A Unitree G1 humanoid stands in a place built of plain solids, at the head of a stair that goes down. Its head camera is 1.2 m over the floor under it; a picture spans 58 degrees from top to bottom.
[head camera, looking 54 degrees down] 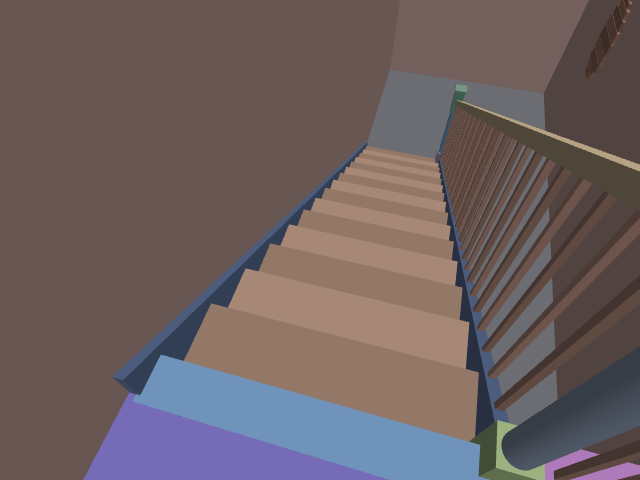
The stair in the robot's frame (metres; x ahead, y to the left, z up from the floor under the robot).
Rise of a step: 0.18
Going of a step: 0.27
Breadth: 0.93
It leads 15 degrees to the right of straight ahead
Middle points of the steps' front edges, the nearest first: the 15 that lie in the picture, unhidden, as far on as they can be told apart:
0.35 0.02 0.00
0.60 -0.06 -0.18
0.86 -0.13 -0.35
1.11 -0.20 -0.53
1.37 -0.28 -0.71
1.63 -0.35 -0.88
1.88 -0.42 -1.06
2.14 -0.49 -1.24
2.40 -0.56 -1.42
2.66 -0.63 -1.60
2.91 -0.70 -1.77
3.17 -0.77 -1.95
3.43 -0.84 -2.13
3.69 -0.91 -2.31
3.94 -0.99 -2.48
